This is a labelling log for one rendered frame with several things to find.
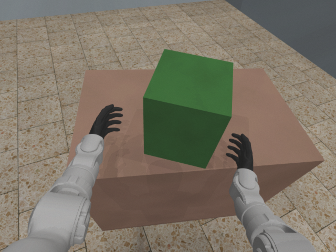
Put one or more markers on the pedestal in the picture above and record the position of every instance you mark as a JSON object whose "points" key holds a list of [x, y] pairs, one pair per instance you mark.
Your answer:
{"points": [[134, 189]]}

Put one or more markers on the robot left upper arm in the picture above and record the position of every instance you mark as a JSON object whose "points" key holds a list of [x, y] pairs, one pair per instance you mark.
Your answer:
{"points": [[61, 221]]}

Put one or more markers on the carton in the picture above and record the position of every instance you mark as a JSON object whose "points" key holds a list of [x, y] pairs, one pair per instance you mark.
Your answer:
{"points": [[187, 107]]}

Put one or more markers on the robot left forearm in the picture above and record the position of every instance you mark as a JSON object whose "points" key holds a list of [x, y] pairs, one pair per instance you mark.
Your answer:
{"points": [[79, 177]]}

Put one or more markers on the robot left hand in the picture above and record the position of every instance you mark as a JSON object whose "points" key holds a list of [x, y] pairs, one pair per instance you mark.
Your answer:
{"points": [[101, 123]]}

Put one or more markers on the robot right hand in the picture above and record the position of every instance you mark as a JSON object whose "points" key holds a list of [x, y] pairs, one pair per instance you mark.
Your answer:
{"points": [[245, 154]]}

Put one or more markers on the robot right upper arm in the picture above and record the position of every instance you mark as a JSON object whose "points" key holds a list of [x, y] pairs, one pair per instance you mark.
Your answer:
{"points": [[281, 242]]}

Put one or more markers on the robot right forearm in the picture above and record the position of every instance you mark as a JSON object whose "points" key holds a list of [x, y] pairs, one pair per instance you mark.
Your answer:
{"points": [[250, 208]]}

